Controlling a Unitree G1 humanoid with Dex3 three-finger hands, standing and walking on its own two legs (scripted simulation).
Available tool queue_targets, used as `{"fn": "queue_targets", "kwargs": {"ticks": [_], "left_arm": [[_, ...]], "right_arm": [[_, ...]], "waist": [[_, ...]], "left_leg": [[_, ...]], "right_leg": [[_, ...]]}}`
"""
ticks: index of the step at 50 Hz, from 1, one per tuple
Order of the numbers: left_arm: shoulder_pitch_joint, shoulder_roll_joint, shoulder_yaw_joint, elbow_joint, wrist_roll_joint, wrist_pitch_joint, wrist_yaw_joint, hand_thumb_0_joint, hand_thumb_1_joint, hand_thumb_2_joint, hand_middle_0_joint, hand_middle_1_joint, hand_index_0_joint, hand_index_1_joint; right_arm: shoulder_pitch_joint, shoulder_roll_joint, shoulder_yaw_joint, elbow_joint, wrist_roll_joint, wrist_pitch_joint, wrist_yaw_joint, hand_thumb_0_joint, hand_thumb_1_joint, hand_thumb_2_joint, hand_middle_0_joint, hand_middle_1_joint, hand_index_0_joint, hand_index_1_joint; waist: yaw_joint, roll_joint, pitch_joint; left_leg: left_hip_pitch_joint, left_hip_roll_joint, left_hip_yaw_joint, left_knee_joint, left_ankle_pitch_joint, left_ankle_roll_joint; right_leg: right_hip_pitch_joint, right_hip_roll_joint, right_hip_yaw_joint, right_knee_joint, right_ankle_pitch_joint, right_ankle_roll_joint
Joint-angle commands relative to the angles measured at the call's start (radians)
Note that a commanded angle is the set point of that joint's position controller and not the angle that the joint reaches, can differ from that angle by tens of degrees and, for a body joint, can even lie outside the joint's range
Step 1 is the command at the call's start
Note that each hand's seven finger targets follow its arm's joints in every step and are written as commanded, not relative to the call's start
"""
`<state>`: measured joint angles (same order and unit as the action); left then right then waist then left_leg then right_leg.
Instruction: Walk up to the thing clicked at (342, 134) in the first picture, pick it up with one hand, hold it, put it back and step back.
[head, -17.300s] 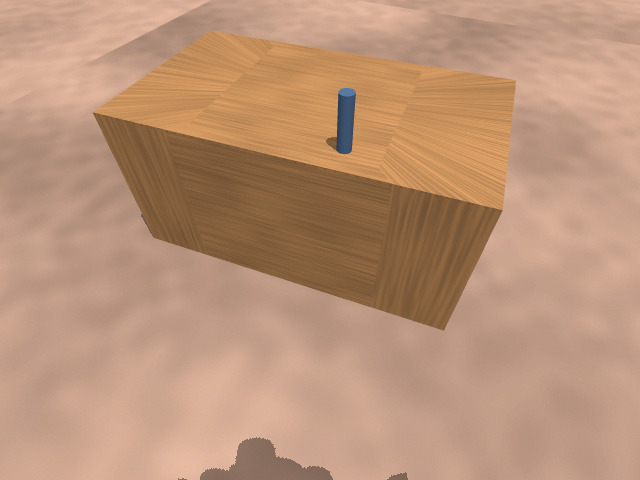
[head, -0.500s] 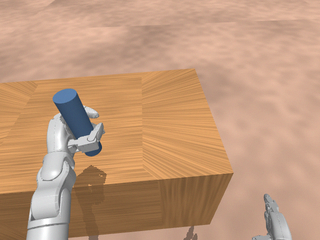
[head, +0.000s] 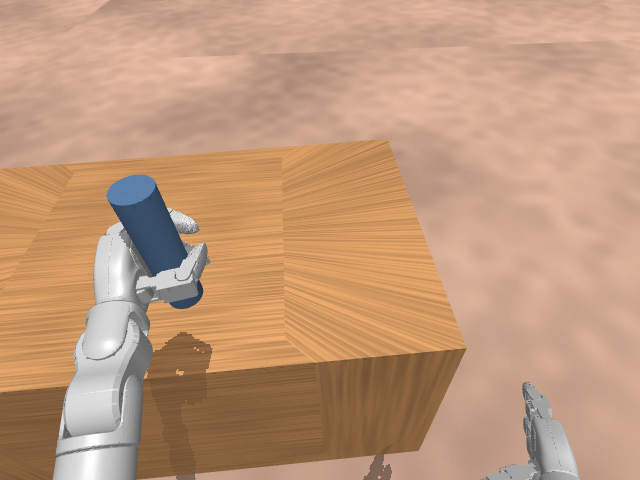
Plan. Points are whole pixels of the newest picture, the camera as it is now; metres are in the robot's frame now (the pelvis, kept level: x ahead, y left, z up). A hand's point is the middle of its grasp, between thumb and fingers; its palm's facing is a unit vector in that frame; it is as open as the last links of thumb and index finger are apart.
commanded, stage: hold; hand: left
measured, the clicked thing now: (162, 249) +0.32 +0.18 +0.17
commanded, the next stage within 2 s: crouch in 1.24 s
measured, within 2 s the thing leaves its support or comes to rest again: neither
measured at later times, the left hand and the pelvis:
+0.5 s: hand (181, 266) +0.32 +0.16 +0.15, palm faces +0.14 -0.99 -0.01, open 5.7 cm; pelvis +0.00 +0.00 +0.00, yaw +0 degrees
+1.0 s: hand (180, 260) +0.33 +0.17 +0.15, palm faces +0.14 -0.99 -0.01, open 5.7 cm; pelvis +0.00 +0.00 +0.00, yaw +0 degrees
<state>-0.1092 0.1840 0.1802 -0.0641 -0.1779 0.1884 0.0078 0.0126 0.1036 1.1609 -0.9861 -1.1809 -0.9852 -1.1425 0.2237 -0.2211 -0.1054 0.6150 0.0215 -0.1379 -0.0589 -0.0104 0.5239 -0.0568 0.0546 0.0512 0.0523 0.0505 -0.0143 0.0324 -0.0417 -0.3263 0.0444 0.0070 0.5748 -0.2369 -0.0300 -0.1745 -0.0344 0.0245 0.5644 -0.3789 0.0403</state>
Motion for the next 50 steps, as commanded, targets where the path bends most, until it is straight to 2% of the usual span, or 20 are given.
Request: {"fn": "queue_targets", "kwargs": {"ticks": [1, 4, 5, 9, 10, 13, 15, 16, 19, 23, 25, 30, 35, 36, 38, 39, 42, 46, 49, 50], "left_arm": [[-0.304, 0.127, 0.060, -0.173, -0.011, -0.033, -0.004, 0.000, 0.506, 1.294, -1.349, -1.441, -1.369, -1.437], [-0.270, 0.096, 0.052, -0.095, -0.023, -0.006, -0.023, 0.000, 0.518, 1.300, -1.346, -1.440, -1.368, -1.435], [-0.276, 0.109, 0.053, -0.112, -0.024, -0.006, -0.028, 0.000, 0.528, 1.292, -1.348, -1.439, -1.372, -1.430], [-0.325, 0.109, 0.047, -0.204, -0.020, -0.038, -0.029, 0.000, 0.559, 1.285, -1.331, -1.420, -1.353, -1.413], [-0.354, 0.137, 0.071, -0.264, -0.021, -0.056, -0.020, 0.000, 0.553, 1.275, -1.324, -1.410, -1.345, -1.403], [-0.351, 0.140, 0.075, -0.309, -0.017, -0.087, 0.002, 0.000, 0.543, 1.278, -1.320, -1.413, -1.340, -1.407], [-0.322, 0.113, 0.037, -0.315, -0.004, -0.100, 0.012, 0.000, 0.490, 1.277, -1.321, -1.418, -1.337, -1.416], [-0.296, 0.132, 0.070, -0.279, -0.002, -0.104, 0.016, 0.000, 0.489, 1.292, -1.329, -1.431, -1.345, -1.430], [-0.250, 0.115, 0.049, -0.216, -0.002, -0.101, 0.011, 0.000, 0.502, 1.316, -1.351, -1.450, -1.365, -1.452], [-0.249, 0.136, 0.076, -0.189, -0.017, -0.080, -0.009, 0.000, 0.558, 1.323, -1.356, -1.446, -1.373, -1.446], [-0.231, 0.115, 0.063, -0.141, -0.024, -0.067, -0.023, 0.000, 0.540, 1.348, -1.376, -1.482, -1.395, -1.479], [-0.302, 0.112, 0.041, -0.191, -0.025, -0.089, -0.033, 0.000, 0.545, 1.327, -1.338, -1.450, -1.359, -1.445], [-0.319, 0.129, 0.046, -0.250, -0.013, -0.128, -0.012, 0.000, 0.538, 1.294, -1.325, -1.417, -1.341, -1.416], [-0.318, 0.124, 0.035, -0.281, -0.008, -0.136, -0.009, 0.000, 0.538, 1.300, -1.325, -1.418, -1.340, -1.418], [-0.304, 0.151, 0.073, -0.265, -0.005, -0.135, 0.003, 0.000, 0.543, 1.307, -1.337, -1.428, -1.350, -1.430], [-0.309, 0.127, 0.047, -0.267, -0.008, -0.135, 0.001, 0.000, 0.540, 1.316, -1.349, -1.441, -1.361, -1.444], [-0.297, 0.160, 0.091, -0.215, -0.009, -0.114, 0.003, 0.000, 0.563, 1.347, -1.368, -1.466, -1.381, -1.469], [-0.225, 0.110, 0.073, -0.075, -0.016, -0.068, -0.014, 0.000, 0.580, 1.377, -1.403, -1.504, -1.420, -1.504], [-0.240, 0.091, 0.043, -0.123, -0.029, -0.056, -0.037, 0.000, 0.598, 1.380, -1.410, -1.508, -1.429, -1.505], [-0.250, 0.089, 0.035, -0.128, -0.029, -0.059, -0.041, 0.000, 0.604, 1.369, -1.391, -1.491, -1.411, -1.487]], "right_arm": [[-0.098, -0.124, -0.048, -0.124, 0.004, -0.051, -0.006, 0.000, 0.535, -0.053, 0.050, 0.050, 0.050, 0.050], [-0.091, -0.128, -0.039, -0.159, 0.005, -0.048, 0.002, 0.000, 0.543, -0.052, 0.050, 0.050, 0.050, 0.050], [-0.093, -0.146, -0.056, -0.145, 0.008, -0.046, 0.004, 0.000, 0.542, -0.051, 0.050, 0.050, 0.050, 0.050], [-0.083, -0.131, -0.040, -0.162, 0.006, -0.051, 0.009, 0.000, 0.545, -0.051, 0.050, 0.050, 0.050, 0.050], [-0.087, -0.138, -0.050, -0.181, 0.006, -0.054, 0.007, 0.000, 0.541, -0.052, 0.050, 0.050, 0.050, 0.050], [-0.106, -0.153, -0.050, -0.193, 0.001, -0.067, -0.002, 0.000, 0.533, -0.055, 0.050, 0.050, 0.050, 0.050], [-0.130, -0.119, -0.026, -0.179, 0.001, -0.069, -0.008, 0.000, 0.523, -0.058, 0.049, 0.050, 0.050, 0.050], [-0.135, -0.129, -0.034, -0.171, -0.002, -0.068, -0.011, 0.000, 0.524, -0.059, 0.049, 0.050, 0.050, 0.050], [-0.117, -0.119, -0.030, -0.142, -0.003, -0.056, -0.012, 0.000, 0.526, -0.058, 0.049, 0.050, 0.050, 0.050], [-0.109, -0.115, -0.028, -0.105, -0.001, -0.046, -0.006, 0.000, 0.540, -0.054, 0.050, 0.050, 0.050, 0.050], [-0.110, -0.127, -0.038, -0.101, 0.002, -0.046, -0.002, 0.000, 0.539, -0.054, 0.050, 0.050, 0.050, 0.050], [-0.105, -0.127, -0.036, -0.114, 0.004, -0.052, 0.001, 0.000, 0.543, -0.053, 0.050, 0.050, 0.050, 0.050], [-0.125, -0.146, -0.044, -0.137, 0.000, -0.063, -0.011, 0.000, 0.534, -0.056, 0.049, 0.050, 0.050, 0.050], [-0.131, -0.118, -0.024, -0.148, 0.000, -0.062, -0.012, 0.000, 0.535, -0.056, 0.050, 0.050, 0.050, 0.050], [-0.137, -0.126, -0.029, -0.147, -0.001, -0.061, -0.014, 0.000, 0.531, -0.057, 0.049, 0.050, 0.050, 0.050], [-0.129, -0.113, -0.021, -0.171, -0.001, -0.059, -0.013, 0.000, 0.530, -0.058, 0.049, 0.050, 0.050, 0.050], [-0.098, -0.105, -0.025, -0.102, -0.002, -0.041, -0.011, 0.000, 0.537, -0.056, 0.049, 0.050, 0.050, 0.050], [-0.128, -0.118, -0.030, -0.123, 0.000, -0.034, 0.001, 0.000, 0.539, -0.054, 0.050, 0.050, 0.050, 0.050], [-0.121, -0.099, -0.012, -0.129, 0.005, -0.035, 0.010, 0.000, 0.546, -0.052, 0.050, 0.050, 0.050, 0.050], [-0.104, -0.122, -0.026, -0.143, 0.003, -0.038, 0.011, 0.000, 0.542, -0.053, 0.050, 0.050, 0.050, 0.050]], "waist": [[0.003, -0.038, -0.115], [-0.002, -0.101, -0.108], [0.002, -0.092, -0.107], [0.012, -0.048, -0.185], [0.015, -0.034, -0.218], [0.011, -0.020, -0.248], [0.016, 0.000, -0.218], [0.017, -0.022, -0.209], [0.013, -0.020, -0.165], [0.009, -0.039, -0.123], [0.002, -0.055, -0.097], [-0.008, -0.066, -0.175], [0.003, -0.038, -0.220], [0.009, -0.018, -0.234], [0.019, -0.015, -0.240], [0.006, -0.012, -0.236], [0.017, -0.009, -0.180], [0.017, -0.059, -0.084], [0.019, -0.068, -0.099], [0.001, -0.072, -0.123]], "left_leg": [[0.196, -0.025, 0.026, -0.071, 0.149, 0.033], [0.187, -0.024, 0.028, -0.077, 0.146, 0.040], [0.187, -0.026, 0.027, -0.080, 0.142, 0.039], [0.228, -0.028, 0.029, -0.066, 0.202, 0.038], [0.243, -0.030, 0.029, -0.059, 0.219, 0.037], [0.256, -0.029, 0.028, -0.054, 0.222, 0.036], [0.245, -0.031, 0.027, -0.056, 0.191, 0.034], [0.234, -0.028, 0.023, -0.058, 0.180, 0.033], [0.209, -0.027, 0.025, -0.068, 0.149, 0.033], [0.189, -0.033, 0.035, -0.070, 0.155, 0.039], [0.188, -0.031, 0.035, -0.077, 0.147, 0.040], [0.242, -0.030, 0.033, -0.057, 0.230, 0.047], [0.258, -0.034, 0.031, -0.050, 0.238, 0.041], [0.260, -0.036, 0.031, -0.051, 0.236, 0.040], [0.260, -0.033, 0.027, -0.050, 0.241, 0.037], [0.265, -0.032, 0.029, -0.050, 0.246, 0.038], [0.233, -0.032, 0.032, -0.057, 0.243, 0.037], [0.178, -0.028, 0.035, -0.088, 0.157, 0.034], [0.190, -0.031, 0.036, -0.088, 0.160, 0.039], [0.206, -0.030, 0.038, -0.081, 0.186, 0.041]], "right_leg": [[-0.141, 0.042, -0.065, -0.114, 0.248, -0.019], [-0.129, 0.044, -0.069, -0.127, 0.246, -0.016], [-0.138, 0.042, -0.068, -0.127, 0.241, -0.018], [-0.120, 0.038, -0.062, -0.108, 0.292, -0.017], [-0.105, 0.036, -0.060, -0.107, 0.308, -0.016], [-0.090, 0.036, -0.055, -0.105, 0.309, -0.015], [-0.100, 0.034, -0.054, -0.105, 0.276, -0.018], [-0.101, 0.038, -0.056, -0.103, 0.264, -0.018], [-0.104, 0.039, -0.059, -0.114, 0.244, -0.020], [-0.118, 0.033, -0.055, -0.130, 0.266, -0.011], [-0.137, 0.036, -0.059, -0.132, 0.258, -0.013], [-0.124, 0.034, -0.059, -0.111, 0.342, -0.006], [-0.104, 0.030, -0.052, -0.105, 0.338, -0.009], [-0.095, 0.029, -0.053, -0.108, 0.334, -0.011], [-0.085, 0.032, -0.056, -0.104, 0.331, -0.013], [-0.076, 0.033, -0.057, -0.107, 0.342, -0.012], [-0.083, 0.033, -0.057, -0.112, 0.343, -0.012], [-0.115, 0.040, -0.065, -0.135, 0.258, -0.019], [-0.120, 0.038, -0.065, -0.142, 0.259, -0.018], [-0.114, 0.038, -0.062, -0.134, 0.290, -0.015]]}}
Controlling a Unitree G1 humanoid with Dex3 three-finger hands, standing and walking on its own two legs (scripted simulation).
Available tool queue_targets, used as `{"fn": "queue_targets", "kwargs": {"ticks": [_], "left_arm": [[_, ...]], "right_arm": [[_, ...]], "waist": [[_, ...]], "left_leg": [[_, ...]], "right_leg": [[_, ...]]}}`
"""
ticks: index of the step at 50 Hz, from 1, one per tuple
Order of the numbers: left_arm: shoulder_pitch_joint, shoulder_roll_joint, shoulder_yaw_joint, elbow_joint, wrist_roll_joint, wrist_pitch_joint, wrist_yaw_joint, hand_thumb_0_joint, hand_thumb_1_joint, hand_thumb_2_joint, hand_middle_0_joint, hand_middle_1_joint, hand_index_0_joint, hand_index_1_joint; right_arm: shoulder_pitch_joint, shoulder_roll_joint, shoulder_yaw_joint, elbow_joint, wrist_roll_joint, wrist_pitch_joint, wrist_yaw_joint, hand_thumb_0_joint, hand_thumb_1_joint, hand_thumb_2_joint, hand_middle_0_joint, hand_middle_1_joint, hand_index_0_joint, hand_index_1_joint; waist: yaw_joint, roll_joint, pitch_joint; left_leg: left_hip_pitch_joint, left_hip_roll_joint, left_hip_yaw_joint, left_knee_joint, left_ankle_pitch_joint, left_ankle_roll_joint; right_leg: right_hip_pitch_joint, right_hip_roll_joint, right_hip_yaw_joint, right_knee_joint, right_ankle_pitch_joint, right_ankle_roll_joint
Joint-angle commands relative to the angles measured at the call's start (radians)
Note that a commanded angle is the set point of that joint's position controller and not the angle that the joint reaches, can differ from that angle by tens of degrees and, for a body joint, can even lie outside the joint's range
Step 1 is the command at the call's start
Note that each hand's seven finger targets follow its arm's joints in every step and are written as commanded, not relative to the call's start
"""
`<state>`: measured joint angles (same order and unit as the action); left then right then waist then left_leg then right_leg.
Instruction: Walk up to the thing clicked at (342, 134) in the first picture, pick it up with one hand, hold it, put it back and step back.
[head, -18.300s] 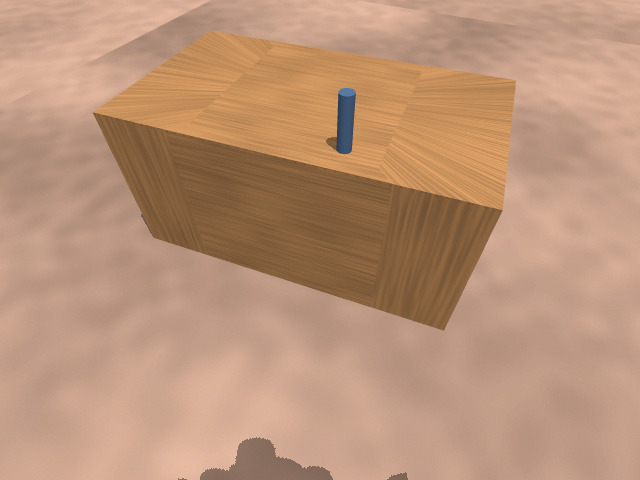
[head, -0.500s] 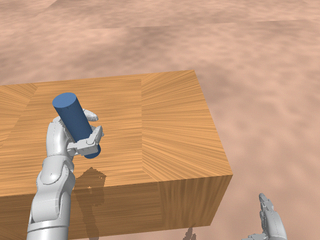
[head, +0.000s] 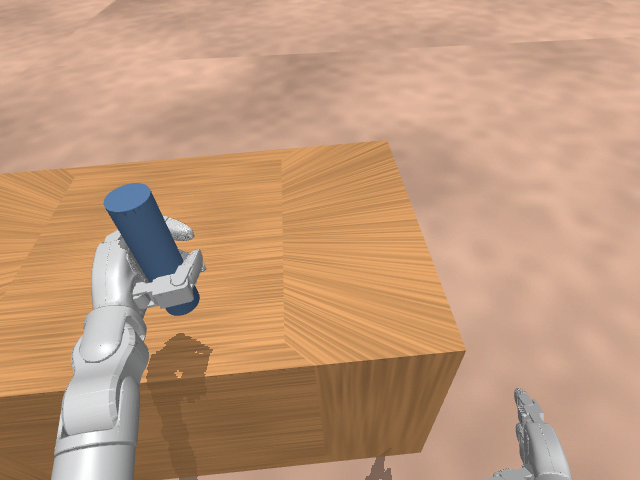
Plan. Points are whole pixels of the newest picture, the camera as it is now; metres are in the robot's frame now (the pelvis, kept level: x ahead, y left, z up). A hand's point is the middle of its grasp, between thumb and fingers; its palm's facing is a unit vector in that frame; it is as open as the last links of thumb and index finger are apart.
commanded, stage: hold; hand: left
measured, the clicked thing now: (158, 256) +0.32 +0.19 +0.16
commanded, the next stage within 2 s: crouch in 0.24 s
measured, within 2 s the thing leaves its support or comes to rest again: neither
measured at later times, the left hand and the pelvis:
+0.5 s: hand (185, 275) +0.32 +0.17 +0.13, palm faces +0.11 -0.99 -0.01, open 5.8 cm; pelvis +0.00 +0.00 +0.00, yaw +0 degrees
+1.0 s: hand (200, 276) +0.38 +0.18 +0.05, palm faces +0.11 -0.99 +0.02, open 5.8 cm; pelvis -0.01 +0.00 -0.02, yaw -1 degrees
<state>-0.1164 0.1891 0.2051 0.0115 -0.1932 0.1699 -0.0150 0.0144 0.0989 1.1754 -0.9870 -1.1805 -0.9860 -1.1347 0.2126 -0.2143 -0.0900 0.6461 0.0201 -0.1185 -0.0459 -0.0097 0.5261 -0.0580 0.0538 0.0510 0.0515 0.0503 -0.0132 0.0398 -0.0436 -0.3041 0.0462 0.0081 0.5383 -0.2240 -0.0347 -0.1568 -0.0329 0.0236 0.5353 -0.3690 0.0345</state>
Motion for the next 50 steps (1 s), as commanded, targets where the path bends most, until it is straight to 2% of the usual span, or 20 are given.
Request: {"fn": "queue_targets", "kwargs": {"ticks": [1, 4, 7, 11, 14, 17, 18, 22, 25, 30, 31, 34, 37, 41, 42, 44, 46, 47, 49, 50], "left_arm": [[-0.257, 0.090, 0.011, -0.245, -0.016, -0.047, -0.021, 0.000, 0.595, 1.355, -1.398, -1.488, -1.418, -1.484], [-0.296, 0.120, 0.032, -0.312, -0.006, -0.079, -0.008, 0.000, 0.592, 1.326, -1.351, -1.448, -1.370, -1.444], [-0.326, 0.135, 0.039, -0.380, 0.004, -0.108, 0.018, 0.000, 0.581, 1.308, -1.333, -1.428, -1.349, -1.426], [-0.331, 0.155, 0.045, -0.376, 0.019, -0.118, 0.038, 0.000, 0.601, 1.349, -1.361, -1.466, -1.375, -1.466], [-0.289, 0.111, 0.029, -0.275, 0.009, -0.093, 0.030, 0.000, 0.598, 1.364, -1.381, -1.488, -1.394, -1.489], [-0.227, 0.102, 0.036, -0.163, 0.003, -0.054, 0.016, 0.000, 0.569, 1.447, -1.390, -1.553, -1.404, -1.557], [-0.207, 0.087, 0.014, -0.154, 0.004, -0.040, 0.005, 0.000, 0.579, 1.367, -1.418, -1.516, -1.437, -1.508], [-0.289, 0.118, 0.018, -0.168, 0.004, -0.030, -0.020, 0.000, 0.589, 1.396, -1.460, -1.550, -1.480, -1.542], [-0.399, 0.179, 0.068, -0.222, 0.007, -0.073, -0.012, 0.000, 0.604, 1.394, -1.435, -1.538, -1.457, -1.528], [-0.495, 0.174, 0.066, -0.001, 0.017, -0.179, -0.002, 0.000, 0.640, 1.388, -1.415, -1.518, -1.436, -1.508], [-0.501, 0.164, 0.063, 0.032, 0.018, -0.211, -0.008, 0.000, 0.645, 1.396, -1.422, -1.524, -1.442, -1.516], [-0.553, 0.197, 0.071, 0.121, 0.009, -0.296, -0.024, 0.000, 0.687, 1.406, -1.449, -1.540, -1.469, -1.530], [-0.589, 0.215, 0.064, 0.214, 0.017, -0.352, -0.037, 0.000, 0.642, 1.395, -1.456, -1.536, -1.473, -1.530], [-0.567, 0.240, 0.086, 0.332, 0.014, -0.401, -0.045, 0.000, 0.603, 1.364, -1.417, -1.498, -1.434, -1.492], [-0.577, 0.208, 0.063, 0.328, 0.013, -0.418, -0.049, 0.000, 0.591, 1.344, -1.400, -1.479, -1.418, -1.472], [-0.591, 0.262, 0.108, 0.365, 0.003, -0.444, -0.051, 0.000, 0.603, 1.340, -1.402, -1.478, -1.421, -1.471], [-0.588, 0.215, 0.071, 0.406, 0.007, -0.469, -0.059, 0.000, 0.593, 1.343, -1.393, -1.470, -1.408, -1.466], [-0.621, 0.264, 0.096, 0.400, 0.012, -0.482, -0.054, 0.000, 0.590, 1.335, -1.398, -1.462, -1.409, -1.461], [-0.639, 0.259, 0.089, 0.423, 0.023, -0.501, -0.045, 0.000, 0.545, 1.322, -1.386, -1.451, -1.398, -1.451], [-0.656, 0.269, 0.099, 0.424, 0.017, -0.513, -0.043, 0.000, 0.544, 1.328, -1.390, -1.458, -1.399, -1.459]], "right_arm": [[-0.093, -0.117, -0.032, -0.164, 0.006, -0.058, -0.001, 0.000, 0.543, -0.052, 0.050, 0.050, 0.050, 0.050], [-0.083, -0.155, -0.060, -0.192, 0.002, -0.069, -0.004, 0.000, 0.538, -0.055, 0.050, 0.050, 0.050, 0.050], [-0.105, -0.131, -0.039, -0.191, -0.002, -0.073, -0.014, 0.000, 0.531, -0.057, 0.050, 0.051, 0.050, 0.051], [-0.126, -0.114, -0.028, -0.187, -0.003, -0.072, -0.030, 0.000, 0.535, -0.057, 0.050, 0.050, 0.050, 0.050], [-0.081, -0.114, -0.034, -0.163, -0.005, -0.064, -0.030, 0.000, 0.532, -0.057, 0.049, 0.050, 0.050, 0.050], [-0.095, -0.111, -0.030, -0.162, -0.002, -0.056, -0.022, 0.000, 0.537, -0.061, 0.050, 0.051, 0.051, 0.051], [-0.088, -0.110, -0.032, -0.145, 0.001, -0.054, -0.018, 0.000, 0.562, -0.045, 0.051, 0.051, 0.051, 0.051], [-0.102, -0.096, -0.008, -0.156, 0.005, -0.055, -0.001, 0.000, 0.572, -0.042, 0.051, 0.051, 0.051, 0.051], [-0.079, -0.138, -0.052, -0.150, 0.000, -0.065, -0.003, 0.000, 0.571, -0.043, 0.051, 0.051, 0.051, 0.051], [-0.144, -0.139, -0.038, -0.163, -0.003, -0.078, -0.009, 0.000, 0.565, -0.046, 0.051, 0.051, 0.051, 0.051], [-0.135, -0.111, -0.014, -0.156, -0.005, -0.080, -0.007, 0.000, 0.567, -0.045, 0.051, 0.051, 0.051, 0.051], [-0.122, -0.155, -0.046, -0.151, -0.008, -0.079, -0.016, 0.000, 0.565, -0.046, 0.051, 0.051, 0.051, 0.051], [-0.097, -0.137, -0.033, -0.148, -0.012, -0.069, -0.011, 0.000, 0.558, -0.048, 0.051, 0.051, 0.050, 0.051], [-0.055, -0.139, -0.040, -0.173, -0.012, -0.051, -0.005, 0.000, 0.556, -0.048, 0.051, 0.050, 0.050, 0.050], [-0.069, -0.119, -0.023, -0.216, -0.013, -0.051, -0.001, 0.000, 0.554, -0.049, 0.051, 0.050, 0.050, 0.050], [-0.075, -0.170, -0.061, -0.233, -0.013, -0.042, -0.002, 0.000, 0.551, -0.049, 0.051, 0.050, 0.050, 0.050], [-0.085, -0.126, -0.030, -0.252, -0.013, -0.034, 0.007, 0.000, 0.550, -0.050, 0.050, 0.050, 0.050, 0.050], [-0.083, -0.163, -0.056, -0.285, -0.014, -0.032, 0.004, 0.000, 0.543, -0.052, 0.050, 0.050, 0.050, 0.050], [-0.064, -0.126, -0.028, -0.292, -0.017, -0.022, 0.010, 0.000, 0.542, -0.052, 0.050, 0.050, 0.050, 0.050], [-0.052, -0.156, -0.053, -0.310, -0.018, -0.020, 0.010, 0.000, 0.537, -0.054, 0.050, 0.050, 0.050, 0.050]], "waist": [[0.010, -0.067, -0.133], [-0.003, -0.055, -0.226], [0.014, -0.026, -0.253], [0.011, -0.010, -0.219], [-0.009, -0.037, -0.175], [0.008, -0.075, -0.116], [0.004, -0.074, -0.091], [0.009, -0.064, -0.099], [-0.010, -0.061, -0.152], [-0.038, -0.087, -0.179], [-0.032, -0.087, -0.182], [-0.044, -0.040, -0.235], [-0.041, -0.005, -0.266], [-0.032, -0.011, -0.298], [-0.028, -0.027, -0.331], [-0.026, -0.024, -0.354], [-0.022, -0.023, -0.325], [-0.031, -0.018, -0.357], [-0.028, -0.012, -0.354], [-0.038, -0.029, -0.348]], "left_leg": [[0.192, -0.033, 0.036, -0.039, 0.186, 0.046], [0.251, -0.028, 0.028, -0.019, 0.258, 0.046], [0.254, -0.031, 0.028, -0.012, 0.266, 0.047], [0.228, -0.038, 0.032, -0.026, 0.187, 0.043], [0.223, -0.032, 0.032, -0.030, 0.188, 0.043], [0.184, -0.031, 0.031, -0.049, 0.166, 0.044], [0.178, -0.033, 0.034, -0.054, 0.160, 0.045], [0.178, -0.035, 0.037, -0.050, 0.174, 0.047], [0.208, -0.034, 0.036, -0.038, 0.182, 0.049], [0.191, -0.031, 0.031, -0.016, 0.129, 0.052], [0.180, -0.029, 0.027, -0.010, 0.114, 0.050], [0.185, -0.026, 0.025, 0.015, 0.121, 0.047], [0.170, -0.018, 0.019, 0.045, 0.133, 0.044], [0.129, -0.012, 0.019, 0.080, 0.175, 0.045], [0.131, -0.010, 0.017, 0.092, 0.207, 0.047], [0.117, -0.004, 0.014, 0.117, 0.252, 0.048], [0.075, -0.005, 0.015, 0.133, 0.248, 0.048], [0.080, -0.007, 0.017, 0.143, 0.256, 0.050], [0.051, -0.009, 0.018, 0.158, 0.246, 0.051], [0.037, -0.008, 0.018, 0.163, 0.217, 0.052]], "right_leg": [[-0.132, 0.036, -0.062, -0.100, 0.292, -0.009], [-0.115, 0.038, -0.058, -0.081, 0.346, -0.006], [-0.099, 0.033, -0.053, -0.080, 0.351, -0.005], [-0.102, 0.029, -0.047, -0.092, 0.293, -0.008], [-0.110, 0.034, -0.056, -0.093, 0.298, -0.006], [-0.117, 0.037, -0.067, -0.107, 0.274, -0.010], [-0.133, 0.037, -0.065, -0.110, 0.271, -0.010], [-0.143, 0.035, -0.063, -0.108, 0.284, -0.012], [-0.143, 0.032, -0.051, -0.105, 0.298, -0.006], [-0.194, 0.030, -0.038, -0.085, 0.248, -0.005], [-0.201, 0.032, -0.042, -0.074, 0.230, -0.007], [-0.231, 0.028, -0.041, -0.047, 0.237, -0.011], [-0.273, 0.030, -0.045, -0.010, 0.241, -0.017], [-0.281, 0.034, -0.048, 0.022, 0.271, -0.018], [-0.269, 0.037, -0.052, 0.033, 0.298, -0.016], [-0.272, 0.041, -0.051, 0.057, 0.330, -0.016], [-0.301, 0.041, -0.048, 0.074, 0.324, -0.017], [-0.294, 0.038, -0.042, 0.080, 0.339, -0.016], [-0.301, 0.037, -0.040, 0.092, 0.338, -0.015], [-0.315, 0.038, -0.038, 0.094, 0.312, -0.015]]}}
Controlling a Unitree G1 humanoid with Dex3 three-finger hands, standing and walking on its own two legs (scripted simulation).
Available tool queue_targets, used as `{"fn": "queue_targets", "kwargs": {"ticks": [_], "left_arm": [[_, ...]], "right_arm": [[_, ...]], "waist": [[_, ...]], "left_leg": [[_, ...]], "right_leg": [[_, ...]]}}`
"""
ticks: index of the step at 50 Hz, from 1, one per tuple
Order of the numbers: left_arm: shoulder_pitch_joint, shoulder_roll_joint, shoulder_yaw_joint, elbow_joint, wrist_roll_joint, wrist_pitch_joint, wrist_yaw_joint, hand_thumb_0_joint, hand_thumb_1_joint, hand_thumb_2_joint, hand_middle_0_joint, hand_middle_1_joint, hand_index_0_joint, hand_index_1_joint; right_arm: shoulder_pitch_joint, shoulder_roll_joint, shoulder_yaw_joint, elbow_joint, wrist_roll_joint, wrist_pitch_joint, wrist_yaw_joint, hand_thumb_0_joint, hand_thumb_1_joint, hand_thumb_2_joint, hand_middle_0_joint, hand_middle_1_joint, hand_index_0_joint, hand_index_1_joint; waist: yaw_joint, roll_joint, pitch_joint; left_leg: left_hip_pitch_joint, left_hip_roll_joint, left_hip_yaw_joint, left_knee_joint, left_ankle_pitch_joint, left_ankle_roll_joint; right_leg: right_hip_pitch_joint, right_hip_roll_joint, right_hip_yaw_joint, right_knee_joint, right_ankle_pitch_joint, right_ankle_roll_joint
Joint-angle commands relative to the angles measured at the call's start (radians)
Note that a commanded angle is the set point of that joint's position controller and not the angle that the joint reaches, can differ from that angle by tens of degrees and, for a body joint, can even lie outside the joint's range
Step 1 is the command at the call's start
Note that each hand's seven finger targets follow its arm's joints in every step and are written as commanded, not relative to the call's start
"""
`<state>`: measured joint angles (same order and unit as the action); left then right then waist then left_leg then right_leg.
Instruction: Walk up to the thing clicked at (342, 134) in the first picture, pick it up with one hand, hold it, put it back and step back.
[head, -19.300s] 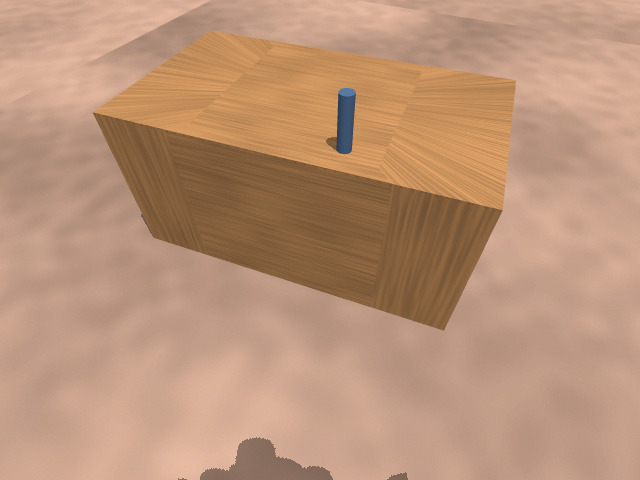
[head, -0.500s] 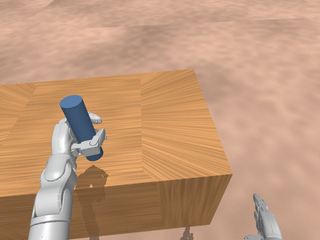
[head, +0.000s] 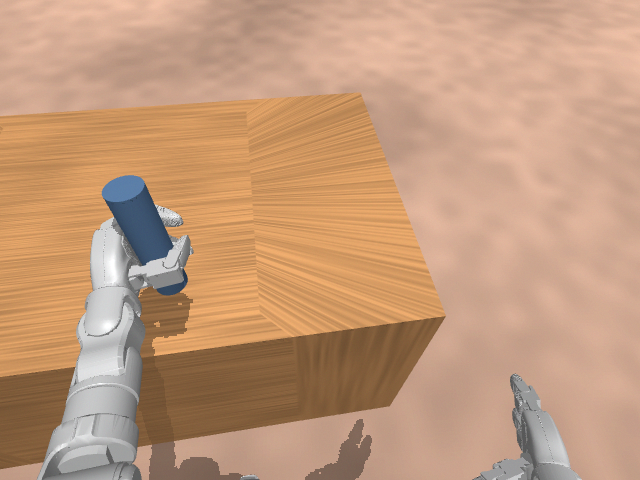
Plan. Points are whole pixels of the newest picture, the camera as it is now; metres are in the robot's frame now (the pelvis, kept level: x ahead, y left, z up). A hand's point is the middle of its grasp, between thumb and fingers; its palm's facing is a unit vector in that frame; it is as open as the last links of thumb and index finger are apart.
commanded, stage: crouch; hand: left
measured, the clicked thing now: (150, 241) +0.39 +0.20 +0.08
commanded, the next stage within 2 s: lower in 0.46 s
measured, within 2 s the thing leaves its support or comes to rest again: rests again in 1.70 s
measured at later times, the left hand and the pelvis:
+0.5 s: hand (173, 249) +0.42 +0.19 +0.03, palm faces +0.13 -0.99 +0.00, open 5.8 cm; pelvis -0.01 +0.01 -0.02, yaw +0 degrees
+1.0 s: hand (179, 265) +0.43 +0.20 -0.03, palm faces +0.15 -0.99 +0.00, open 5.7 cm; pelvis -0.01 +0.01 -0.05, yaw -1 degrees
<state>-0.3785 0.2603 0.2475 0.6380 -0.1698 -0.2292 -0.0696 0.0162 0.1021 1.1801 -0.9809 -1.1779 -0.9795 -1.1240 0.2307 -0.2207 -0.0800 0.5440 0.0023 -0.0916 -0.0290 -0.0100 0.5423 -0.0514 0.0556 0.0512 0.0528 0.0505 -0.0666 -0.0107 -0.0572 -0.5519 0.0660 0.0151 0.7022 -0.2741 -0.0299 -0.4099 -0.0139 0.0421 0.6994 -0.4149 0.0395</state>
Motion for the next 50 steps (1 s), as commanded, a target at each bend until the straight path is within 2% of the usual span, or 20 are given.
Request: {"fn": "queue_targets", "kwargs": {"ticks": [1, 3, 4, 5, 7, 10, 14, 16, 18, 21, 23, 28, 29, 32, 37, 42, 44, 47, 49, 50], "left_arm": [[-0.390, 0.198, 0.045, -0.169, 0.000, -0.120, 0.012, 0.000, 0.536, 1.329, -1.385, -1.458, -1.394, -1.460], [-0.404, 0.217, 0.057, -0.159, 0.003, -0.138, 0.011, 0.000, 0.528, 1.311, -1.401, -1.453, -1.408, -1.455], [-0.427, 0.174, 0.016, -0.160, 0.005, -0.148, 0.004, 0.000, 0.531, 1.310, -1.393, -1.448, -1.402, -1.449], [-0.443, 0.175, 0.019, -0.159, 0.001, -0.157, 0.002, 0.000, 0.527, 1.320, -1.398, -1.458, -1.405, -1.460], [-0.462, 0.219, 0.043, -0.147, 0.004, -0.167, 0.005, 0.000, 0.528, 1.310, -1.401, -1.448, -1.406, -1.453], [-0.486, 0.187, 0.018, -0.120, 0.008, -0.174, 0.004, 0.000, 0.538, 1.303, -1.386, -1.434, -1.391, -1.438], [-0.494, 0.197, 0.028, -0.084, 0.017, -0.185, 0.013, 0.000, 0.556, 1.298, -1.405, -1.436, -1.411, -1.439], [-0.485, 0.205, 0.040, -0.031, 0.023, -0.189, 0.017, 0.000, 0.532, 1.308, -1.404, -1.448, -1.410, -1.450], [-0.525, 0.202, 0.038, -0.036, 0.027, -0.202, 0.020, 0.000, 0.568, 1.317, -1.411, -1.447, -1.415, -1.452], [-0.530, 0.261, 0.079, -0.045, 0.026, -0.215, 0.028, 0.000, 0.569, 1.306, -1.408, -1.446, -1.416, -1.446], [-0.524, 0.203, 0.044, -0.003, 0.026, -0.216, 0.023, 0.000, 0.561, 1.322, -1.402, -1.453, -1.410, -1.454], [-0.556, 0.233, 0.066, -0.020, 0.031, -0.232, 0.026, 0.000, 0.584, 1.303, -1.393, -1.425, -1.400, -1.426], [-0.580, 0.274, 0.082, -0.068, 0.034, -0.237, 0.031, 0.000, 0.579, 1.283, -1.389, -1.426, -1.393, -1.428], [-0.505, 0.195, 0.052, 0.093, 0.044, -0.230, 0.025, 0.000, 0.545, 1.298, -1.387, -1.428, -1.386, -1.436], [-0.562, 0.249, 0.086, 0.020, 0.052, -0.268, 0.026, 0.000, 0.547, 1.280, -1.372, -1.414, -1.375, -1.418], [-0.584, 0.265, 0.088, 0.000, 0.055, -0.307, 0.032, 0.000, 0.572, 1.265, -1.325, -1.369, -1.324, -1.376], [-0.569, 0.245, 0.085, 0.048, 0.055, -0.312, 0.031, 0.000, 0.539, 1.248, -1.322, -1.365, -1.324, -1.370], [-0.565, 0.298, 0.114, 0.031, 0.064, -0.325, 0.038, 0.000, 0.551, 1.243, -1.311, -1.345, -1.310, -1.353], [-0.529, 0.224, 0.078, 0.114, 0.065, -0.324, 0.030, 0.000, 0.565, 1.250, -1.313, -1.356, -1.314, -1.360], [-0.544, 0.286, 0.118, 0.062, 0.069, -0.332, 0.040, 0.000, 0.563, 1.254, -1.315, -1.355, -1.316, -1.362]], "right_arm": [[-0.069, -0.153, -0.068, -0.207, 0.001, -0.043, -0.007, 0.000, 0.535, -0.054, 0.050, 0.050, 0.050, 0.050], [-0.045, -0.167, -0.073, -0.242, 0.000, -0.038, -0.006, 0.000, 0.530, -0.055, 0.050, 0.050, 0.050, 0.050], [-0.026, -0.130, -0.045, -0.255, -0.003, -0.038, 0.000, 0.000, 0.535, -0.054, 0.050, 0.050, 0.050, 0.050], [-0.005, -0.114, -0.029, -0.242, -0.005, -0.034, 0.004, 0.000, 0.532, -0.055, 0.050, 0.050, 0.050, 0.050], [0.013, -0.148, -0.058, -0.278, -0.005, -0.029, 0.005, 0.000, 0.527, -0.056, 0.050, 0.050, 0.050, 0.050], [0.049, -0.142, -0.058, -0.286, -0.010, -0.021, 0.012, 0.000, 0.532, -0.055, 0.050, 0.050, 0.050, 0.050], [0.044, -0.124, -0.036, -0.352, -0.013, -0.015, 0.022, 0.000, 0.532, -0.054, 0.050, 0.050, 0.050, 0.050], [0.038, -0.150, -0.067, -0.357, -0.016, -0.008, 0.024, 0.000, 0.533, -0.053, 0.050, 0.050, 0.050, 0.050], [0.022, -0.124, -0.034, -0.398, -0.018, -0.006, 0.031, 0.000, 0.535, -0.054, 0.050, 0.050, 0.049, 0.050], [0.050, -0.149, -0.057, -0.427, -0.019, 0.011, 0.031, 0.000, 0.534, -0.053, 0.050, 0.050, 0.050, 0.050], [0.059, -0.136, -0.048, -0.454, -0.020, 0.015, 0.036, 0.000, 0.533, -0.054, 0.050, 0.050, 0.050, 0.050], [0.095, -0.134, -0.044, -0.509, -0.023, 0.035, 0.041, 0.000, 0.532, -0.054, 0.050, 0.050, 0.050, 0.050], [0.090, -0.139, -0.043, -0.530, -0.019, 0.037, 0.039, 0.000, 0.530, -0.055, 0.049, 0.050, 0.049, 0.050], [0.124, -0.113, -0.029, -0.492, -0.023, 0.049, 0.046, 0.000, 0.527, -0.057, 0.049, 0.050, 0.049, 0.050], [0.124, -0.127, -0.035, -0.538, -0.033, 0.053, 0.055, 0.000, 0.535, -0.054, 0.049, 0.050, 0.049, 0.050], [0.126, -0.151, -0.055, -0.618, -0.037, 0.066, 0.059, 0.000, 0.527, -0.058, 0.049, 0.050, 0.049, 0.050], [0.130, -0.146, -0.052, -0.639, -0.041, 0.070, 0.059, 0.000, 0.522, -0.058, 0.049, 0.050, 0.049, 0.050], [0.174, -0.151, -0.048, -0.635, -0.042, 0.081, 0.061, 0.000, 0.527, -0.057, 0.049, 0.050, 0.049, 0.050], [0.170, -0.145, -0.042, -0.660, -0.047, 0.086, 0.065, 0.000, 0.531, -0.055, 0.049, 0.050, 0.049, 0.050], [0.176, -0.155, -0.051, -0.643, -0.046, 0.087, 0.065, 0.000, 0.535, -0.055, 0.049, 0.050, 0.049, 0.050]], "waist": [[0.009, 0.036, -0.317], [-0.007, 0.014, -0.342], [-0.019, 0.032, -0.349], [-0.014, 0.047, -0.358], [-0.021, 0.057, -0.401], [-0.040, 0.064, -0.372], [-0.029, 0.078, -0.423], [-0.029, 0.082, -0.356], [-0.024, 0.081, -0.373], [-0.019, 0.078, -0.420], [-0.031, 0.080, -0.401], [-0.041, 0.076, -0.464], [-0.032, 0.093, -0.476], [-0.054, 0.056, -0.388], [-0.055, 0.108, -0.426], [-0.067, 0.119, -0.531], [-0.080, 0.118, -0.525], [-0.076, 0.144, -0.524], [-0.089, 0.124, -0.469], [-0.075, 0.158, -0.474]], "left_leg": [[0.278, -0.029, 0.010, 0.001, 0.250, 0.046], [0.282, -0.026, 0.008, 0.012, 0.239, 0.050], [0.283, -0.025, 0.005, 0.021, 0.240, 0.050], [0.283, -0.025, 0.003, 0.030, 0.247, 0.050], [0.301, -0.020, -0.004, 0.044, 0.267, 0.049], [0.272, -0.020, -0.004, 0.055, 0.225, 0.048], [0.262, -0.017, -0.010, 0.082, 0.234, 0.047], [0.215, -0.012, -0.018, 0.072, 0.168, 0.038], [0.203, -0.008, -0.026, 0.077, 0.146, 0.035], [0.179, -0.015, -0.016, 0.100, 0.156, 0.040], [0.175, -0.009, -0.023, 0.103, 0.144, 0.038], [0.158, -0.011, -0.021, 0.135, 0.164, 0.043], [0.170, -0.014, -0.017, 0.137, 0.170, 0.043], [0.091, -0.013, -0.017, 0.158, 0.148, 0.050], [0.080, -0.013, -0.020, 0.183, 0.113, 0.044], [0.104, -0.008, -0.034, 0.233, 0.198, 0.046], [0.099, -0.004, -0.039, 0.244, 0.193, 0.044], [0.078, -0.008, -0.035, 0.257, 0.177, 0.044], [0.039, -0.007, -0.040, 0.253, 0.134, 0.039], [0.030, -0.010, -0.035, 0.255, 0.112, 0.038]], "right_leg": [[-0.079, 0.018, -0.054, -0.067, 0.344, -0.020], [-0.102, 0.020, -0.051, -0.060, 0.337, -0.020], [-0.109, 0.021, -0.054, -0.048, 0.339, -0.020], [-0.120, 0.023, -0.058, -0.038, 0.339, -0.022], [-0.137, 0.026, -0.062, -0.024, 0.348, -0.024], [-0.187, 0.028, -0.061, -0.015, 0.318, -0.024], [-0.192, 0.030, -0.064, 0.011, 0.316, -0.027], [-0.231, 0.037, -0.071, 0.019, 0.249, -0.036], [-0.242, 0.039, -0.074, 0.029, 0.221, -0.041], [-0.218, 0.036, -0.066, 0.044, 0.244, -0.036], [-0.245, 0.042, -0.071, 0.054, 0.225, -0.039], [-0.247, 0.041, -0.067, 0.076, 0.252, -0.034], [-0.242, 0.040, -0.063, 0.080, 0.254, -0.034], [-0.305, 0.044, -0.064, 0.095, 0.240, -0.032], [-0.348, 0.044, -0.063, 0.122, 0.201, -0.036], [-0.343, 0.049, -0.069, 0.172, 0.266, -0.035], [-0.366, 0.052, -0.073, 0.181, 0.257, -0.036], [-0.384, 0.051, -0.070, 0.194, 0.247, -0.036], [-0.410, 0.056, -0.078, 0.202, 0.207, -0.041], [-0.418, 0.053, -0.072, 0.202, 0.189, -0.041]]}}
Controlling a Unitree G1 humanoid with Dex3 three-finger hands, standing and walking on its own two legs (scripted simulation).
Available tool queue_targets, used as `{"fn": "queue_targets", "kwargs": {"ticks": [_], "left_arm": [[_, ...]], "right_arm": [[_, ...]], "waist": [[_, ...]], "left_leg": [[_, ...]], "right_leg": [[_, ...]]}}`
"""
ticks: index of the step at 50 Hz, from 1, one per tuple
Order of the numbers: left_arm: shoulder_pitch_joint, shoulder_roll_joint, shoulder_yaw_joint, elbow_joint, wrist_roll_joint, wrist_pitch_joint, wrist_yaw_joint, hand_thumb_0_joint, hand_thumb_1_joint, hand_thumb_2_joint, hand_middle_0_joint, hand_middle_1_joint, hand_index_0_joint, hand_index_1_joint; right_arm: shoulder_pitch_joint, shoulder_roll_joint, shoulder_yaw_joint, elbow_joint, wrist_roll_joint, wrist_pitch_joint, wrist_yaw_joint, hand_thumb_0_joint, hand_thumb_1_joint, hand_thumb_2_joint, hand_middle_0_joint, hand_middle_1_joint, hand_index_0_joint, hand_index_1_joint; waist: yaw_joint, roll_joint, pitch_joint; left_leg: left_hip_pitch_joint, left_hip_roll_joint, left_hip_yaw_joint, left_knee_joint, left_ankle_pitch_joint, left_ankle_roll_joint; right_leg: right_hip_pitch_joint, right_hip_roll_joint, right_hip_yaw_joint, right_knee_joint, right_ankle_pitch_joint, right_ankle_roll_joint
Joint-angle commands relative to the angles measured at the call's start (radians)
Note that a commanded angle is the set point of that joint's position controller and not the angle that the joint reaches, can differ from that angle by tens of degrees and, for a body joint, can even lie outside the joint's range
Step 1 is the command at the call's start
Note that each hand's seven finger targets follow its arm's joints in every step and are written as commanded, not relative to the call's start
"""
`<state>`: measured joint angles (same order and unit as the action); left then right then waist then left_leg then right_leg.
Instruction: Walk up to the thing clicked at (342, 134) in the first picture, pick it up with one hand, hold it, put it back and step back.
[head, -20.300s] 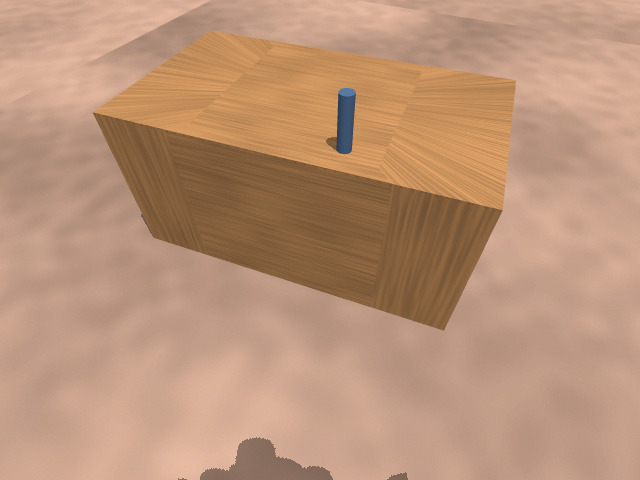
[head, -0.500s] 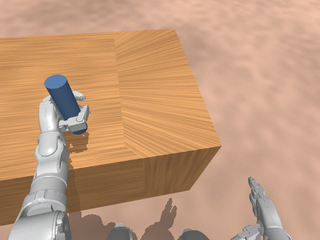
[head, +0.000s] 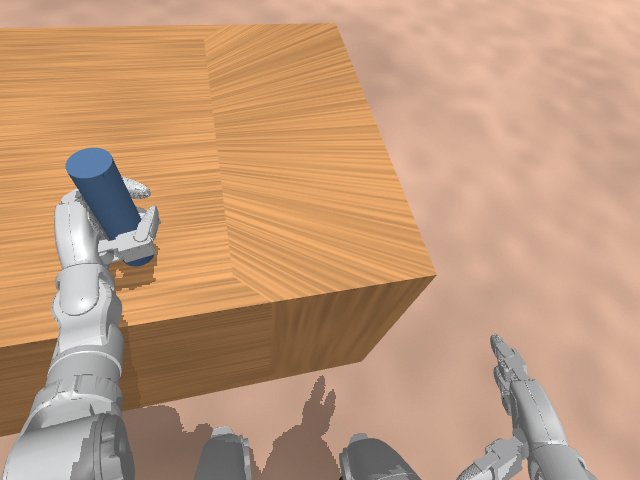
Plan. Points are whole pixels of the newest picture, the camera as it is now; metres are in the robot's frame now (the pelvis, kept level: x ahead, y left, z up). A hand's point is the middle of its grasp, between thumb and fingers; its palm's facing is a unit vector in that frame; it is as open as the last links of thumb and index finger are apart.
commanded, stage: lower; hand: left
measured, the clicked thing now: (117, 214) +0.44 +0.21 +0.04
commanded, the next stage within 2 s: loosen in 0.86 s
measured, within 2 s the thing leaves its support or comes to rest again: rests again in 0.70 s
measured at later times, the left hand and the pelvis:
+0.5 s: hand (137, 233) +0.44 +0.20 -0.01, palm faces +0.18 -0.98 -0.02, open 5.7 cm; pelvis +0.00 +0.00 -0.02, yaw +0 degrees
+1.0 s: hand (141, 239) +0.45 +0.20 -0.03, palm faces +0.17 -0.99 -0.02, open 5.7 cm; pelvis -0.01 +0.01 -0.04, yaw -1 degrees
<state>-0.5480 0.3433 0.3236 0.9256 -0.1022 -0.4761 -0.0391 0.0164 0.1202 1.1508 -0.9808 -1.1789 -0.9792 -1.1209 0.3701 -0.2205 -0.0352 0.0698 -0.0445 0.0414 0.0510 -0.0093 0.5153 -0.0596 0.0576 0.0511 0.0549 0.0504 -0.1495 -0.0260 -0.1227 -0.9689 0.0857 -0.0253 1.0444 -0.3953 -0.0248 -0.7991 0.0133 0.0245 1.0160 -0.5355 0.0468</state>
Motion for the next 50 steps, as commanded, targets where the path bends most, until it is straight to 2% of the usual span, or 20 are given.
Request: {"fn": "queue_targets", "kwargs": {"ticks": [1, 3, 6, 8, 11, 12, 15, 18, 19, 20, 21, 24, 28, 31, 34, 38, 42, 43, 47, 50], "left_arm": [[-0.373, 0.204, 0.046, -0.214, 0.005, -0.085, 0.013, 0.000, 0.577, 1.256, -1.323, -1.358, -1.322, -1.365], [-0.359, 0.171, 0.033, -0.191, 0.005, -0.088, 0.010, 0.000, 0.585, 1.264, -1.325, -1.363, -1.326, -1.368], [-0.387, 0.230, 0.061, -0.247, 0.007, -0.097, 0.005, 0.000, 0.581, 1.274, -1.332, -1.372, -1.332, -1.378], [-0.369, 0.175, 0.028, -0.198, 0.008, -0.094, -0.005, 0.000, 0.550, 1.267, -1.333, -1.370, -1.333, -1.377], [-0.343, 0.224, 0.070, -0.183, 0.003, -0.099, -0.003, 0.000, 0.582, 1.293, -1.339, -1.384, -1.337, -1.393], [-0.333, 0.184, 0.050, -0.137, 0.003, -0.096, -0.006, 0.000, 0.574, 1.290, -1.333, -1.379, -1.331, -1.388], [-0.370, 0.254, 0.087, -0.231, 0.009, -0.109, 0.003, 0.000, 0.573, 1.280, -1.318, -1.368, -1.317, -1.375], [-0.323, 0.186, 0.052, -0.140, 0.008, -0.104, -0.003, 0.000, 0.577, 1.279, -1.319, -1.364, -1.318, -1.372], [-0.386, 0.252, 0.084, -0.226, 0.011, -0.117, 0.003, 0.000, 0.605, 1.278, -1.324, -1.362, -1.322, -1.371], [-0.340, 0.228, 0.073, -0.154, 0.020, -0.109, 0.003, 0.000, 0.581, 1.264, -1.320, -1.356, -1.318, -1.363], [-0.400, 0.237, 0.067, -0.234, 0.017, -0.118, 0.004, 0.000, 0.584, 1.272, -1.327, -1.365, -1.327, -1.371], [-0.383, 0.202, 0.053, -0.192, 0.015, -0.118, 0.004, 0.000, 0.587, 1.279, -1.334, -1.375, -1.335, -1.381], [-0.368, 0.219, 0.059, -0.175, 0.025, -0.116, 0.003, 0.000, 0.548, 1.289, -1.333, -1.376, -1.329, -1.387], [-0.342, 0.206, 0.055, -0.123, 0.027, -0.110, 0.002, 0.000, 0.555, 1.299, -1.342, -1.387, -1.340, -1.397], [-0.397, 0.263, 0.084, -0.181, 0.033, -0.124, 0.010, 0.000, 0.590, 1.305, -1.354, -1.396, -1.353, -1.404], [-0.403, 0.251, 0.082, -0.195, 0.035, -0.137, 0.017, 0.000, 0.588, 1.301, -1.339, -1.397, -1.342, -1.400], [-0.364, 0.224, 0.062, -0.101, 0.038, -0.130, 0.013, 0.000, 0.575, 1.286, -1.328, -1.378, -1.330, -1.383], [-0.400, 0.240, 0.066, -0.158, 0.039, -0.138, 0.016, 0.000, 0.572, 1.286, -1.326, -1.378, -1.329, -1.383], [-0.347, 0.239, 0.087, -0.078, 0.030, -0.136, 0.013, 0.000, 0.606, 1.302, -1.340, -1.390, -1.341, -1.396], [-0.395, 0.233, 0.062, -0.147, 0.044, -0.141, 0.012, 0.000, 0.480, 1.139, -1.311, -1.287, -1.339, -1.281]], "right_arm": [[0.045, -0.147, -0.088, -0.175, -0.001, -0.044, -0.012, 0.000, 0.530, -0.056, 0.049, 0.050, 0.049, 0.050], [0.038, -0.157, -0.103, -0.187, -0.005, -0.041, -0.009, 0.000, 0.534, -0.055, 0.049, 0.050, 0.049, 0.050], [0.041, -0.164, -0.101, -0.189, 0.000, -0.040, -0.009, 0.000, 0.530, -0.056, 0.050, 0.050, 0.049, 0.050], [0.028, -0.145, -0.076, -0.251, -0.003, -0.042, -0.005, 0.000, 0.526, -0.057, 0.050, 0.050, 0.049, 0.050], [0.040, -0.160, -0.085, -0.255, -0.003, -0.034, -0.007, 0.000, 0.525, -0.058, 0.050, 0.050, 0.049, 0.050], [0.047, -0.148, -0.074, -0.273, -0.004, -0.032, -0.004, 0.000, 0.528, -0.058, 0.050, 0.050, 0.049, 0.050], [0.079, -0.171, -0.096, -0.288, -0.004, -0.022, -0.006, 0.000, 0.528, -0.058, 0.050, 0.050, 0.050, 0.050], [0.078, -0.159, -0.085, -0.291, -0.006, -0.021, -0.002, 0.000, 0.525, -0.058, 0.050, 0.050, 0.050, 0.050], [0.085, -0.170, -0.098, -0.280, -0.004, -0.020, -0.005, 0.000, 0.527, -0.057, 0.050, 0.050, 0.050, 0.050], [0.080, -0.172, -0.102, -0.274, -0.006, -0.017, -0.003, 0.000, 0.525, -0.057, 0.050, 0.050, 0.050, 0.050], [0.079, -0.170, -0.104, -0.289, -0.007, -0.018, -0.004, 0.000, 0.528, -0.056, 0.050, 0.050, 0.050, 0.050], [0.079, -0.172, -0.104, -0.318, -0.006, -0.021, -0.005, 0.000, 0.523, -0.058, 0.050, 0.050, 0.050, 0.050], [0.085, -0.169, -0.099, -0.307, -0.009, -0.020, -0.003, 0.000, 0.523, -0.059, 0.050, 0.050, 0.049, 0.050], [0.081, -0.174, -0.098, -0.328, -0.009, -0.018, -0.002, 0.000, 0.525, -0.058, 0.050, 0.050, 0.049, 0.050], [0.084, -0.181, -0.105, -0.306, -0.013, -0.018, -0.001, 0.000, 0.527, -0.057, 0.050, 0.050, 0.050, 0.050], [0.064, -0.172, -0.099, -0.336, -0.013, -0.019, 0.000, 0.000, 0.530, -0.056, 0.050, 0.050, 0.050, 0.050], [0.071, -0.187, -0.105, -0.351, -0.015, -0.024, -0.003, 0.000, 0.524, -0.058, 0.050, 0.050, 0.050, 0.050], [0.067, -0.172, -0.081, -0.369, -0.016, -0.025, -0.001, 0.000, 0.530, -0.056, 0.050, 0.050, 0.050, 0.050], [0.074, -0.194, -0.114, -0.317, -0.014, -0.026, -0.003, 0.000, 0.525, -0.058, 0.050, 0.050, 0.050, 0.050], [0.087, -0.185, -0.105, -0.338, -0.015, -0.029, -0.002, 0.000, 0.524, -0.044, 0.051, 0.049, 0.050, 0.049]], "waist": [[0.008, 0.179, -0.411], [-0.005, 0.186, -0.419], [0.000, 0.186, -0.437], [-0.016, 0.137, -0.479], [-0.003, 0.129, -0.472], [-0.016, 0.119, -0.467], [-0.012, 0.148, -0.512], [-0.023, 0.151, -0.439], [-0.018, 0.176, -0.443], [-0.019, 0.174, -0.444], [-0.028, 0.195, -0.453], [-0.037, 0.185, -0.475], [-0.036, 0.187, -0.489], [-0.040, 0.175, -0.469], [-0.034, 0.218, -0.471], [-0.034, 0.202, -0.471], [-0.061, 0.186, -0.496], [-0.050, 0.197, -0.505], [-0.055, 0.196, -0.451], [-0.064, 0.208, -0.465]], "left_leg": [[0.450, -0.028, 0.002, -0.085, 0.235, 0.031], [0.452, -0.022, -0.007, -0.073, 0.255, 0.029], [0.431, -0.025, -0.001, -0.045, 0.293, 0.037], [0.426, -0.024, -0.006, -0.023, 0.328, 0.045], [0.380, -0.028, -0.004, -0.009, 0.310, 0.048], [0.376, -0.027, -0.003, -0.007, 0.303, 0.048], [0.395, -0.031, -0.001, 0.002, 0.303, 0.048], [0.350, -0.029, -0.003, -0.003, 0.251, 0.043], [0.349, -0.030, -0.003, -0.007, 0.223, 0.040], [0.345, -0.029, -0.004, -0.002, 0.226, 0.042], [0.352, -0.027, -0.006, -0.002, 0.220, 0.038], [0.383, -0.022, -0.016, 0.009, 0.264, 0.037], [0.354, -0.025, -0.013, 0.031, 0.282, 0.043], [0.342, -0.022, -0.017, 0.027, 0.263, 0.040], [0.341, -0.021, -0.018, 0.032, 0.243, 0.036], [0.298, -0.027, -0.018, 0.026, 0.170, 0.036], [0.305, -0.024, -0.019, 0.048, 0.192, 0.041], [0.294, -0.027, -0.018, 0.051, 0.189, 0.040], [0.271, -0.021, -0.028, 0.045, 0.154, 0.035], [0.284, -0.024, -0.024, 0.045, 0.149, 0.032]], "right_leg": [[-0.031, 0.027, -0.058, -0.109, 0.306, -0.050], [-0.059, 0.030, -0.064, -0.093, 0.311, -0.053], [-0.050, 0.028, -0.055, -0.079, 0.356, -0.044], [-0.031, 0.031, -0.054, -0.068, 0.401, -0.038], [-0.023, 0.030, -0.046, -0.059, 0.397, -0.035], [-0.037, 0.033, -0.050, -0.056, 0.390, -0.036], [-0.027, 0.029, -0.040, -0.049, 0.394, -0.034], [-0.076, 0.033, -0.047, -0.045, 0.335, -0.040], [-0.087, 0.032, -0.045, -0.043, 0.305, -0.043], [-0.094, 0.031, -0.046, -0.037, 0.306, -0.045], [-0.099, 0.030, -0.044, -0.035, 0.298, -0.045], [-0.108, 0.038, -0.061, -0.013, 0.323, -0.048], [-0.107, 0.036, -0.053, -0.002, 0.352, -0.043], [-0.122, 0.038, -0.062, -0.001, 0.325, -0.046], [-0.147, 0.040, -0.062, 0.011, 0.299, -0.050], [-0.144, 0.038, -0.057, 0.010, 0.246, -0.052], [-0.160, 0.041, -0.056, 0.022, 0.268, -0.048], [-0.155, 0.041, -0.054, 0.022, 0.267, -0.048], [-0.200, 0.043, -0.066, 0.035, 0.224, -0.055], [-0.203, 0.041, -0.064, 0.036, 0.223, -0.054]]}}
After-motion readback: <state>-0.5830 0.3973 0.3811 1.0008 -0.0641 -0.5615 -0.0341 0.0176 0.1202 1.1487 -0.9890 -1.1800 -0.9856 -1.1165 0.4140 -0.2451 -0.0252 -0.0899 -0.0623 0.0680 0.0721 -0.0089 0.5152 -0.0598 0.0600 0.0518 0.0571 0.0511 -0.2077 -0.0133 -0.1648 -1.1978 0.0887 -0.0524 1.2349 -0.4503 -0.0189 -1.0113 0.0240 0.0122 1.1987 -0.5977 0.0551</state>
